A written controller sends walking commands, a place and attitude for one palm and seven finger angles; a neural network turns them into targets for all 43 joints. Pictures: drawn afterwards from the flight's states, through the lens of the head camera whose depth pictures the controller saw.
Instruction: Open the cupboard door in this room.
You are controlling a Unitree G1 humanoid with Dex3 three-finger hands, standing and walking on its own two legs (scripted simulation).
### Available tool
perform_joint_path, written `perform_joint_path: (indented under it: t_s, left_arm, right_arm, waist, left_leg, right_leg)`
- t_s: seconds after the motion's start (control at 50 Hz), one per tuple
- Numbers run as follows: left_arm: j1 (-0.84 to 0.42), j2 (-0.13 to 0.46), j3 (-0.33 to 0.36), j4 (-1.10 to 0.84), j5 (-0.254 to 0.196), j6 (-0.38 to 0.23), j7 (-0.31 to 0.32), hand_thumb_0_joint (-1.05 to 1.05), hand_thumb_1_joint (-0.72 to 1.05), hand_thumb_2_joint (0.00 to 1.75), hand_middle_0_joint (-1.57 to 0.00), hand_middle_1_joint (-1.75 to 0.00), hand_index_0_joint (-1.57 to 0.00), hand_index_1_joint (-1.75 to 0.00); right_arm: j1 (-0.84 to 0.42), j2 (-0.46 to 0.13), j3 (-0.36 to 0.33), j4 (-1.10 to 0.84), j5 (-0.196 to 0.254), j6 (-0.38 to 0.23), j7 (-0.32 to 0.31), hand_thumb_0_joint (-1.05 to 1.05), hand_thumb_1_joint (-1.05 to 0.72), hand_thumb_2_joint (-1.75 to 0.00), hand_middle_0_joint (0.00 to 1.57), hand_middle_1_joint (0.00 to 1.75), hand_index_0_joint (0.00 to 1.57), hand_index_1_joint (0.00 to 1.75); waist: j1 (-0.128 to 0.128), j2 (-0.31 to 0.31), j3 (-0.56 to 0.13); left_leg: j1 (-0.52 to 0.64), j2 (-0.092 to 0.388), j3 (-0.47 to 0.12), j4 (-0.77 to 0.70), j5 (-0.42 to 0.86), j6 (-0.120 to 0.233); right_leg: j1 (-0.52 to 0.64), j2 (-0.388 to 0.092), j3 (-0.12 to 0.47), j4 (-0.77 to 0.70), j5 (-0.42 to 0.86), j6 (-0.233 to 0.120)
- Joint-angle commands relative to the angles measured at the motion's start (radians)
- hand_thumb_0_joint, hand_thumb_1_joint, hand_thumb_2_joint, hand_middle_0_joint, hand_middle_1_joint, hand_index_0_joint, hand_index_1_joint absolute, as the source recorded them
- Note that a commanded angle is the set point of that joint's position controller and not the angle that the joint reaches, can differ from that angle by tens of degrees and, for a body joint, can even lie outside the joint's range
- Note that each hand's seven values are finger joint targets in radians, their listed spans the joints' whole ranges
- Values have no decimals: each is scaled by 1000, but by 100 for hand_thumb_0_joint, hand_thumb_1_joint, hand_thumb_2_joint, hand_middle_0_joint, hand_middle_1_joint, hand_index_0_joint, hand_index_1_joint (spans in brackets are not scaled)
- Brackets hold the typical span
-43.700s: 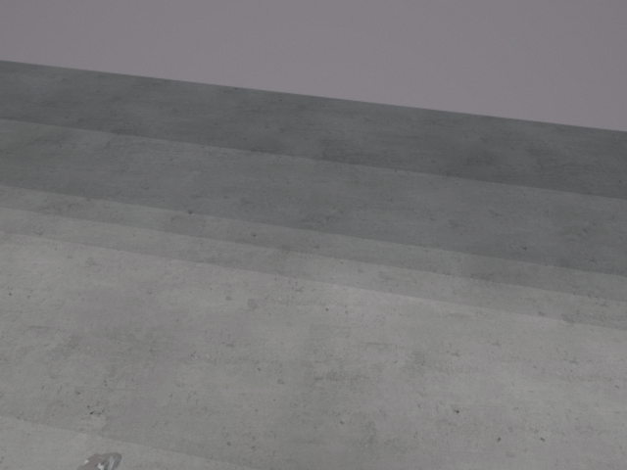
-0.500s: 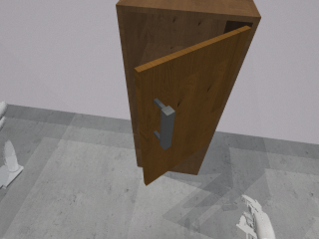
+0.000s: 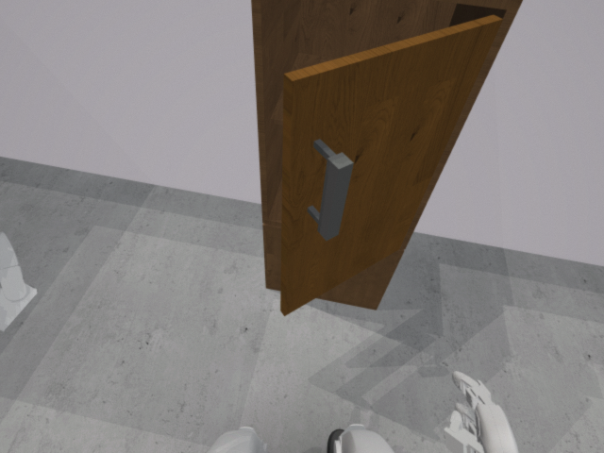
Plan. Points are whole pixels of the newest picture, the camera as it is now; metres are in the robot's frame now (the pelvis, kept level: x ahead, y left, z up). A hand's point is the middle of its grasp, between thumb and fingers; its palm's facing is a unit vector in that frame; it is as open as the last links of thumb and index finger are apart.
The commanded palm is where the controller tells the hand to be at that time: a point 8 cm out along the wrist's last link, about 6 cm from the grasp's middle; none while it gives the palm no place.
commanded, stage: step back with the hand held close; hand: left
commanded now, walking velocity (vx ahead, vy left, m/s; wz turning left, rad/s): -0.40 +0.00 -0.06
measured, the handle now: (324, 191) +0.45 +0.00 +0.09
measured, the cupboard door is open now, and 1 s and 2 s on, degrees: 44 44 44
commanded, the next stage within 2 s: stop stepping back and stand still in 0.40 s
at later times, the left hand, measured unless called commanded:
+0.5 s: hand (56, 365) +0.16 +0.20 +0.18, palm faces +0.21 -0.81 -0.54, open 7.4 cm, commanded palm +0.09 +0.26 +0.20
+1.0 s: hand out of the picture +0.02 +0.21 +0.19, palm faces +0.40 -0.83 -0.39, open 7.4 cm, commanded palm -0.04 +0.26 +0.20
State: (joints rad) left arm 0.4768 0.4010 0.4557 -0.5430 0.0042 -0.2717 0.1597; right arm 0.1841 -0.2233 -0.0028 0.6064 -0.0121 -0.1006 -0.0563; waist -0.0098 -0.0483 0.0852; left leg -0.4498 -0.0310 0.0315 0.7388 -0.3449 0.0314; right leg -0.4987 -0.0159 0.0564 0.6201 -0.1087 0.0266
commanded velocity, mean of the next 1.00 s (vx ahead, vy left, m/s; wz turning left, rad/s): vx -0.06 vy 0.02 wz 0.00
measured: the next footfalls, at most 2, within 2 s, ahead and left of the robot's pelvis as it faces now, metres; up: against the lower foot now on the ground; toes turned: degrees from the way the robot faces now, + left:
right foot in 0.26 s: -0.07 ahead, -0.13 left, +0.00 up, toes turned -4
left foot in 0.48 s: -0.02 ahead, +0.06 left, +0.00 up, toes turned -4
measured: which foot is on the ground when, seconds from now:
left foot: down 0.00-0.28, up 0.30-0.46, down 0.48-0.74, up 0.76-0.98, down 1.00-1.00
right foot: down 0.00-0.00, up 0.02-0.24, down 0.26-0.50, up 0.52-0.72, down 0.74-1.00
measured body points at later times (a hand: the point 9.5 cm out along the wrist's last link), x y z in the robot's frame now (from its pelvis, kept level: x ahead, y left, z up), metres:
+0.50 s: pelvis -0.09 -0.02 +0.02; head -0.04 +0.00 +0.47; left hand +0.14 +0.25 +0.21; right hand +0.08 -0.28 -0.04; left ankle -0.06 +0.06 -0.71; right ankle -0.11 -0.13 -0.71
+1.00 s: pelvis -0.20 -0.03 +0.02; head -0.23 -0.02 +0.47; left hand -0.01 +0.25 +0.21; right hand -0.09 -0.30 -0.06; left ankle -0.20 +0.11 -0.71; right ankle -0.18 -0.12 -0.71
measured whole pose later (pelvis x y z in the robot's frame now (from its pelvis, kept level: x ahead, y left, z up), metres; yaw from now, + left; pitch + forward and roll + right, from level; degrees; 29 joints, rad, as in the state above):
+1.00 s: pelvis -0.20 -0.03 +0.02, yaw -4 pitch +0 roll +1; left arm 0.50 0.36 0.37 -0.43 0.00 -0.20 0.17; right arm 0.31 -0.24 0.01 0.67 -0.02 -0.14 -0.10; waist -0.01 -0.03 -0.08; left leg -0.23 0.05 0.05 0.53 -0.39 0.04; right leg -0.29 0.00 -0.08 0.53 -0.25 -0.05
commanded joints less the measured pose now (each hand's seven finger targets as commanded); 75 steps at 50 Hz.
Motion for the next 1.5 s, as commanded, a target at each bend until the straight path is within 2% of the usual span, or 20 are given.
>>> perform_joint_path:
  t_s: [0.0,0.06,0.16,0.28,0.34,0.42,0.48,0.56,0.66,0.7,0.74,0.92,1.04,1.1,1.18,1.28,1.32,1.34,1.42,1.48]
  left_arm:
    - [6,191,185,-258,2,-74,30,0,90,90,-20,-30,-20,-30]
    - [47,183,172,-182,-24,-55,27,0,90,90,-20,-30,-20,-30]
    - [-32,124,40,-199,-36,-25,16,0,90,90,-20,-30,-20,-30]
    - [-33,276,134,-209,-28,-27,7,0,90,90,-20,-30,-20,-30]
    - [117,242,157,-171,-27,21,-4,0,90,90,-20,-30,-20,-30]
    - [102,233,134,-230,-39,12,-5,0,90,90,-20,-30,-20,-30]
    - [198,249,143,-218,-52,-14,-18,0,90,90,-20,-30,-20,-30]
    - [223,212,123,-290,-49,15,0,0,90,90,-20,-30,-20,-30]
    - [158,214,124,-192,-47,52,27,0,90,90,-20,-30,-20,-30]
    - [95,219,100,-153,-36,45,19,0,90,90,-20,-30,-20,-30]
    - [3,250,105,-174,-43,40,14,0,90,90,-20,-30,-20,-30]
    - [-73,185,51,-83,-6,17,28,0,90,90,-20,-30,-20,-30]
    - [-3,190,93,-112,-17,0,18,0,90,90,-20,-30,-20,-30]
    - [-25,188,80,-84,-8,0,16,0,90,90,-20,-30,-20,-30]
    - [-43,197,85,-74,-25,-5,5,0,90,90,-20,-30,-20,-30]
    - [-39,175,74,-116,-26,-7,11,0,90,90,-20,-30,-20,-30]
    - [-54,175,75,-159,-29,-24,13,0,90,90,-20,-30,-20,-30]
    - [-47,-104,-356,625,42,162,-134,0,90,90,-20,-30,-20,-30]
    - [-135,-129,-361,740,32,280,-149,0,90,90,-20,-30,-20,-30]
    - [-124,-61,-369,974,29,268,-143,0,90,90,-20,-30,-20,-30]
  right_arm:
    - [-76,-141,-69,-180,-7,-73,-29,0,-90,-90,20,30,20,30]
    - [-60,-114,-94,-142,4,-112,-16,0,-90,-90,20,30,20,30]
    - [-63,-111,-62,-82,-8,-139,4,0,-90,-90,20,30,20,30]
    - [-138,-76,-47,-130,24,-100,-8,0,-90,-90,20,30,20,30]
    - [-144,-33,-2,-152,9,-62,-18,0,-90,-90,20,30,20,30]
    - [-119,-84,-14,-137,5,-43,-44,0,-90,-90,20,30,20,30]
    - [-90,-124,-68,-156,16,-77,-25,0,-90,-90,20,30,20,30]
    - [-30,-110,-58,-146,4,-105,-6,0,-90,-90,20,30,20,30]
    - [-74,-124,-40,-150,4,-96,-32,0,-90,-90,20,30,20,30]
    - [-82,-111,-39,-145,-6,-77,-31,0,-90,-90,20,30,20,30]
    - [-73,-113,-50,-119,-5,-70,-30,0,-90,-90,20,30,20,30]
    - [-22,-93,-27,-86,-10,-107,-57,0,-90,-90,20,30,20,30]
    - [-33,-113,-32,-110,4,-106,-40,0,-90,-90,20,30,20,30]
    - [-38,-118,-33,-109,3,-115,-38,0,-90,-90,20,30,20,30]
    - [-28,-106,-51,-100,10,-106,-15,0,-90,-90,20,30,20,30]
    - [-24,-81,-21,-95,-5,-104,-31,0,-90,-90,20,30,20,30]
    - [-38,-118,-31,-115,-11,-113,-37,0,-90,-90,20,30,20,30]
    - [30,-293,-99,109,-16,-99,53,0,-90,-90,20,30,20,30]
    - [75,-176,-57,70,-46,24,37,0,-90,-90,20,30,20,30]
    - [2,-150,-37,103,-21,63,42,0,-90,-90,20,30,20,30]
  waist:
    - [9,415,-183]
    - [12,181,-196]
    - [9,267,-203]
    - [41,-172,-303]
    - [37,-113,-289]
    - [8,59,-258]
    - [40,264,-383]
    - [7,251,-313]
    - [-1,270,-146]
    - [-14,101,-105]
    - [12,-192,-107]
    - [-1,-8,-112]
    - [-4,292,-57]
    - [-2,132,-5]
    - [13,-118,-98]
    - [-14,22,-113]
    - [6,256,-84]
    - [-84,304,-9]
    - [-25,-2,-201]
    - [46,-6,-186]
  left_leg:
    - [-337,364,-426,-589,-433,150]
    - [-57,363,-311,-468,-54,158]
    - [211,315,-206,-416,288,89]
    - [36,7,11,107,-73,-54]
    - [-79,26,10,86,-101,-62]
    - [137,59,-13,-350,386,-49]
    - [475,325,-243,-374,1164,65]
    - [415,277,-185,-401,811,75]
    - [-22,179,-137,-614,-287,21]
    - [31,68,-57,-357,-190,-32]
    - [69,18,-53,191,-23,-51]
    - [193,49,66,-234,-51,13]
    - [63,274,-242,-492,-148,108]
    - [-23,180,-110,-352,-124,53]
    - [-90,45,-11,274,-118,-10]
    - [277,69,20,-236,43,-1]
    - [260,210,-217,-443,-77,54]
    - [93,287,-363,-312,254,131]
    - [260,310,-364,-265,776,192]
    - [132,133,-145,-184,511,34]
  right_leg:
    - [363,98,-43,425,-204,13]
    - [153,78,9,527,-379,-2]
    - [179,49,-64,0,-352,-16]
    - [344,-276,216,-250,810,-80]
    - [471,-250,100,-149,973,-135]
    - [419,-114,25,-90,718,-64]
    - [171,52,-17,115,-308,-16]
    - [156,45,-49,162,-320,-9]
    - [466,62,-161,-121,-328,-27]
    - [353,-43,-30,-363,-409,-87]
    - [66,-341,389,-554,-686,-225]
    - [157,-211,147,-369,-546,-159]
    - [217,16,-120,46,-311,-26]
    - [300,-6,-50,-126,-238,-48]
    - [297,-309,420,-405,-406,-239]
    - [107,-174,80,-276,-337,-130]
    - [95,-39,5,-97,-313,-55]
    - [-38,-26,-109,204,-165,-12]
    - [-1,13,-11,333,-488,-7]
    - [309,-16,37,-105,-29,-26]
